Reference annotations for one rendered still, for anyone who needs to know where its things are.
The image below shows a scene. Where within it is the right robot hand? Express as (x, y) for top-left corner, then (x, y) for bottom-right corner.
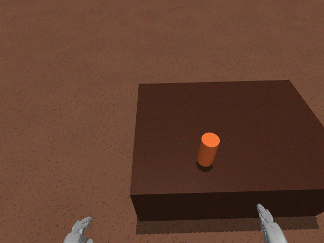
(257, 204), (288, 243)

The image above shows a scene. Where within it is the can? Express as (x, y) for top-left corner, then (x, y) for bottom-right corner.
(197, 133), (220, 167)

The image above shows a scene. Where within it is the left robot hand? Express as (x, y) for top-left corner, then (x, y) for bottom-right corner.
(63, 217), (93, 243)

